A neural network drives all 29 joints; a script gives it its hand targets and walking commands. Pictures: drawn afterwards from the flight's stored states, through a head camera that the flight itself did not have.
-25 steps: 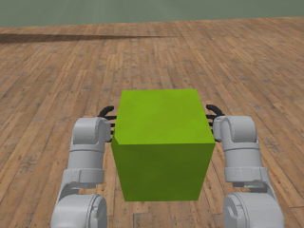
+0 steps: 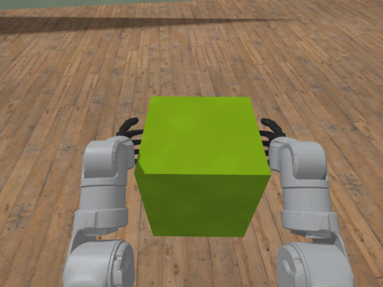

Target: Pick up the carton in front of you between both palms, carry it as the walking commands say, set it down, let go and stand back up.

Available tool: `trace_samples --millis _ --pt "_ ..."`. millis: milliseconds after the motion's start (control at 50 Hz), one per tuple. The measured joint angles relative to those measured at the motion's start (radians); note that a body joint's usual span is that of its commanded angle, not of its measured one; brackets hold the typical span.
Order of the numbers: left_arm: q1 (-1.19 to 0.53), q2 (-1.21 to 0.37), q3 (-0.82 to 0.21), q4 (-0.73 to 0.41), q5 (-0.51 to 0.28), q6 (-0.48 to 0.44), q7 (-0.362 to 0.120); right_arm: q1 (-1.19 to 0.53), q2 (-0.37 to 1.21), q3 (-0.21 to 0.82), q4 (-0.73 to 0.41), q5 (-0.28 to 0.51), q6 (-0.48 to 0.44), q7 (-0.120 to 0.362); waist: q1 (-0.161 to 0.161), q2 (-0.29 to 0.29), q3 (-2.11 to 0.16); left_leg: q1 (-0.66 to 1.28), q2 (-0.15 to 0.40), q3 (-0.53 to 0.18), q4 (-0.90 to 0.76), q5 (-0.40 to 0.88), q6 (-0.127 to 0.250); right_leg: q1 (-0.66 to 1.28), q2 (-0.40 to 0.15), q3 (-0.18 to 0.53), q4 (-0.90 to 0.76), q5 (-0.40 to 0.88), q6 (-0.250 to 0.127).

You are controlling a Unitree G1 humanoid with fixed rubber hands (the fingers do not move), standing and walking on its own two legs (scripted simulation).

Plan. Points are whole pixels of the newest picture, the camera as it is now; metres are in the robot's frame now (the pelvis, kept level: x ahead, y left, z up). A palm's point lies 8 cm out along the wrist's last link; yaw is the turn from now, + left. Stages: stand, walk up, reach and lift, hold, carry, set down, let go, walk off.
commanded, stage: carry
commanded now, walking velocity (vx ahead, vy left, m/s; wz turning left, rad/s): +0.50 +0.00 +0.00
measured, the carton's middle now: (199, 169) +0.37 +0.00 +0.05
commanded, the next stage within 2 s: none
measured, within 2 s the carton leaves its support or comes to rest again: neither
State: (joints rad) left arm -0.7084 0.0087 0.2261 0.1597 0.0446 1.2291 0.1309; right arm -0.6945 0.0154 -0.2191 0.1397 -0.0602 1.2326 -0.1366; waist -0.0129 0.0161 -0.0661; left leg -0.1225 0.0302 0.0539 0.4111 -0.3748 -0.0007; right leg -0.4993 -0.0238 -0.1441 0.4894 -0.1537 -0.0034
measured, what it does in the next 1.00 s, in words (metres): walks ahead: right foot, then left foot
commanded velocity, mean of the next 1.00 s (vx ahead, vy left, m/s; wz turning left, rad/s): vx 0.50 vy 0.00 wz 0.00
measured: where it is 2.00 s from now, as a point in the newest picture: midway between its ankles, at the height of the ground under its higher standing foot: (194, 134)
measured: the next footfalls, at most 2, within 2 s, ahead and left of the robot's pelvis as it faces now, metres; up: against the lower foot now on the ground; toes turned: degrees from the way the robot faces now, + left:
right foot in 0.02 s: +0.15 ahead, -0.10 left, +0.00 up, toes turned -8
left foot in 0.48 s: +0.46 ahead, +0.10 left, +0.00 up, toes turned +11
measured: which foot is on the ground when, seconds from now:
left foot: down 0.00-0.04, up 0.06-0.46, down 0.48-1.00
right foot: up 0.00-0.00, down 0.02-0.50, up 0.52-0.98, down 1.00-1.00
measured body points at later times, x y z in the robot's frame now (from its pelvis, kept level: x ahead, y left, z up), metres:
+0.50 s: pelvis +0.31 +0.01 -0.01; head +0.30 +0.02 +0.44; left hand +0.60 +0.17 +0.08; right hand +0.60 -0.13 +0.08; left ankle +0.42 +0.10 -0.74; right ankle +0.12 -0.10 -0.73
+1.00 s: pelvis +0.63 -0.01 -0.02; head +0.59 -0.02 +0.43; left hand +0.90 +0.14 +0.09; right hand +0.90 -0.17 +0.08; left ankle +0.42 +0.10 -0.73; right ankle +0.77 -0.11 -0.74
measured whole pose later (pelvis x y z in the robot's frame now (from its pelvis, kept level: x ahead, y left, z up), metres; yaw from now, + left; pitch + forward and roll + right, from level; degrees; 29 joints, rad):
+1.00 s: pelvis +0.63 -0.01 -0.02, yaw +1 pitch +2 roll +0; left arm -0.18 -0.14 0.12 -0.34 0.12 1.24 0.09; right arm -0.18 0.13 -0.11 -0.34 -0.11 1.23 -0.09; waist -0.01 0.02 -0.14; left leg 0.12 0.06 0.17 0.36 -0.48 -0.04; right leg -0.49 -0.06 -0.22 0.47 -0.04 -0.03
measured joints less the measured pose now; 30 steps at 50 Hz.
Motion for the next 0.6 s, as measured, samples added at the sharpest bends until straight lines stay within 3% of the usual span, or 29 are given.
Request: trace_samples --millis 40,80,140,300,380,440,480,520,560,600 --pt "-0.004 -0.013 0.0 0.009 0.009 -0.013 0.0 0.001 -0.013 -0.003 -0.002 0.007 -0.003 0.001 0.003 0.013 -0.002 -0.044 0.018 -0.005 0.176 -0.072 -0.007 0.043 0.006 -0.026 -0.025 0.079 -0.043" --pt "0.016 -0.04 -0.003 0.009 0.029 -0.031 0.0 0.02 -0.022 -0.01 -0.002 0.015 -0.012 0.005 0.007 0.024 0.013 -0.158 0.011 -0.03 0.451 -0.092 0.001 0.051 0.009 -0.038 0.035 0.016 -0.07" --pt "0.096 -0.072 0.001 -0.049 0.046 -0.023 0.0 0.067 -0.003 -0.01 -0.024 0.012 -0.006 0.007 0.002 0.007 0.037 -0.314 0.003 -0.005 0.652 -0.054 0.01 0.121 -0.001 -0.034 -0.008 -0.039 -0.067" --pt "0.327 -0.158 0.021 -0.367 0.05 -0.038 -0.009 0.267 0.11 0.013 -0.3 -0.021 -0.031 0.015 0.018 -0.017 0.059 -0.495 0.041 0.038 0.372 0.14 -0.023 0.336 -0.002 -0.012 -0.206 -0.064 -0.05" --pt "0.416 -0.172 -0.013 -0.46 0.051 -0.052 -0.032 0.388 0.153 0.034 -0.433 -0.042 -0.047 0.026 0.023 -0.014 0.026 -0.48 0.031 0.069 0.197 0.257 -0.007 0.447 -0.003 -0.01 -0.237 -0.134 -0.025" --pt "0.454 -0.159 -0.053 -0.465 0.056 -0.046 -0.042 0.448 0.134 0.069 -0.464 -0.049 -0.039 0.032 0.029 -0.019 -0.01 -0.419 0.012 0.113 0.081 0.32 0.013 0.526 -0.008 -0.004 -0.217 -0.217 0.002" --pt "0.479 -0.153 -0.07 -0.466 0.064 -0.036 -0.044 0.467 0.129 0.083 -0.455 -0.055 -0.032 0.038 0.029 -0.029 -0.032 -0.345 -0.006 0.153 0.019 0.332 0.041 0.541 -0.026 0.009 -0.103 -0.308 0.02" --pt "0.499 -0.148 -0.065 -0.45 0.068 -0.031 -0.044 0.475 0.128 0.098 -0.412 -0.061 -0.039 0.044 0.016 -0.059 -0.043 -0.339 -0.019 0.177 0.1 0.275 0.091 0.434 -0.06 0.048 0.198 -0.315 0.025" --pt "0.522 -0.145 -0.067 -0.435 0.073 -0.022 -0.045 0.485 0.126 0.106 -0.378 -0.063 -0.034 0.045 0.008 -0.049 -0.038 -0.302 -0.012 0.182 0.107 0.217 0.1 0.281 -0.04 0.094 0.5 -0.306 0.01" --pt "0.538 -0.143 -0.08 -0.424 0.077 -0.015 -0.045 0.508 0.123 0.11 -0.372 -0.061 -0.029 0.045 0.002 -0.038 -0.032 -0.244 -0.009 0.18 0.056 0.209 0.085 0.152 -0.04 0.093 0.624 -0.25 -0.004"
